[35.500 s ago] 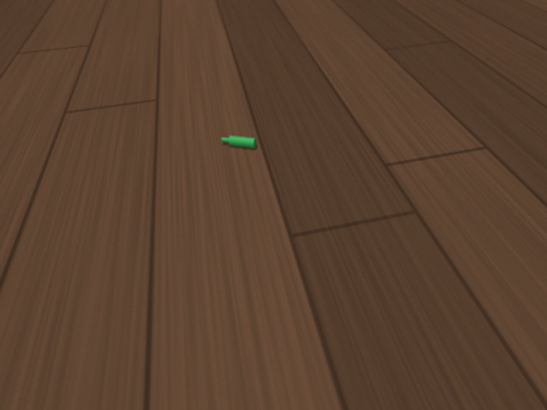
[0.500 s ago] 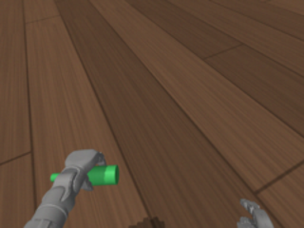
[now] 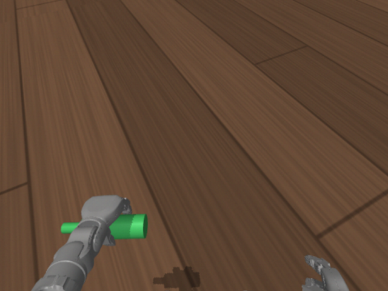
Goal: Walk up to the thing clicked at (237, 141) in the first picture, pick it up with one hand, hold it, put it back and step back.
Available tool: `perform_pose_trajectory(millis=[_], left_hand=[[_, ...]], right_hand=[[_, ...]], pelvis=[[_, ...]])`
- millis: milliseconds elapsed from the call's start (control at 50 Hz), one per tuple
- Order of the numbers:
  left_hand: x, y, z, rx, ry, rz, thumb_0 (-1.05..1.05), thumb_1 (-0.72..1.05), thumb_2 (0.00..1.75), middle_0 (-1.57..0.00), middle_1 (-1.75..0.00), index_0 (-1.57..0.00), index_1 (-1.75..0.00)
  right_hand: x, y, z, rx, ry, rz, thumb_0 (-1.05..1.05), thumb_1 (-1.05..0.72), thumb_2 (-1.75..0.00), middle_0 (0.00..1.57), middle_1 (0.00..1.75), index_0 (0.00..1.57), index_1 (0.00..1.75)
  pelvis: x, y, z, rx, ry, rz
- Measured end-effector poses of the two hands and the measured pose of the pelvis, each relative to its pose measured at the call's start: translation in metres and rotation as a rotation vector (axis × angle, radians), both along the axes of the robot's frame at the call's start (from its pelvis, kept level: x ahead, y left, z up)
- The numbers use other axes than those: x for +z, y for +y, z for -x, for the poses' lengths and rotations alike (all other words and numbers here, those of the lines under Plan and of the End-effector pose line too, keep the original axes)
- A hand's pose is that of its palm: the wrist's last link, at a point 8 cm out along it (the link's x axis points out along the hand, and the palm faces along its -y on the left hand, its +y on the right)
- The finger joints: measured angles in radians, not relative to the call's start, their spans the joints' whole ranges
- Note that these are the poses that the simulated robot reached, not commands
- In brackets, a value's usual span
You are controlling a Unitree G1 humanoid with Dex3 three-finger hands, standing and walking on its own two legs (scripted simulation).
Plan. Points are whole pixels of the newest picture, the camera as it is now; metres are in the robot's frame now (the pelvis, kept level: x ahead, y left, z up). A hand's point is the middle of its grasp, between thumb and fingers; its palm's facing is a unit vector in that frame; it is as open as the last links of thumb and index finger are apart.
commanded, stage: crouch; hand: left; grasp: from above
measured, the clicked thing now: (104, 227) +0.30 +0.25 -0.12
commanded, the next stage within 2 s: lower in 1.58 s
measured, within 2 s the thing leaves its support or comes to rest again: neither
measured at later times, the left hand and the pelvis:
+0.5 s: hand (127, 231) +0.35 +0.25 -0.33, palm faces -0.45 +0.04 -0.89, open 8.8 cm; pelvis -0.04 +0.01 -0.19, yaw -2 degrees
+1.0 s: hand (137, 238) +0.37 +0.25 -0.50, palm faces -0.45 +0.00 -0.89, open 8.8 cm; pelvis -0.06 +0.00 -0.33, yaw -5 degrees
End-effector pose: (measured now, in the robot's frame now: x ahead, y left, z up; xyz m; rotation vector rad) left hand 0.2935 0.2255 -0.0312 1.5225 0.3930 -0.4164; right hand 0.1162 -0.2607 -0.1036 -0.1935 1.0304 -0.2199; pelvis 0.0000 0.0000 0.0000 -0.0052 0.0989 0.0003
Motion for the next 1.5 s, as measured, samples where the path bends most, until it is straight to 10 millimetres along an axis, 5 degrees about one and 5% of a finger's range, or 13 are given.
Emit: perform_pose_trajectory(millis=[160,440,580,820,1060,1500], left_hand=[[-0.069,0.004,-0.013,-0.028,-0.016,-0.034,-0.01,0.14,0.38,-0.87,-0.33,-0.87,-0.35],[-0.210,0.016,-0.054,0.005,-0.063,-0.055,-0.01,0.14,0.41,-0.85,-0.35,-0.85,-0.36],[-0.273,0.025,-0.064,0.010,-0.026,-0.049,-0.01,0.14,0.41,-0.85,-0.34,-0.85,-0.36],[-0.371,0.029,-0.076,-0.015,-0.030,-0.014,-0.01,0.14,0.40,-0.86,-0.33,-0.86,-0.35],[-0.425,0.031,-0.090,0.014,-0.046,-0.020,-0.01,0.13,0.41,-0.86,-0.32,-0.87,-0.34],[-0.484,0.033,-0.094,0.008,-0.022,-0.004,-0.01,0.14,0.41,-0.84,-0.36,-0.84,-0.38]], right_hand=[[-0.044,-0.016,0.039,-0.008,0.120,0.055,0.01,-0.89,-0.89,0.20,0.30,0.20,0.30],[-0.165,-0.017,0.121,-0.073,0.316,0.117,0.01,-0.89,-0.89,0.20,0.30,0.20,0.30],[-0.221,-0.003,0.130,-0.048,0.342,0.084,0.01,-0.89,-0.89,0.20,0.30,0.20,0.30],[-0.295,-0.002,0.119,0.050,0.359,0.070,0.01,-0.90,-0.90,0.21,0.30,0.21,0.30],[-0.334,-0.014,0.122,0.066,0.379,0.086,0.01,-0.91,-0.90,0.20,0.30,0.20,0.30],[-0.388,-0.017,0.162,0.056,0.470,0.070,0.01,-0.91,-0.90,0.20,0.30,0.20,0.30]], pelvis=[[-0.044,0.001,0.012,0.006,0.155,0.015],[-0.164,0.009,0.038,-0.011,0.411,0.044],[-0.215,0.012,0.047,-0.015,0.488,0.059],[-0.290,0.007,0.054,-0.023,0.555,0.085],[-0.336,0.003,0.059,-0.051,0.557,0.088],[-0.395,0.001,0.069,-0.077,0.515,0.084]])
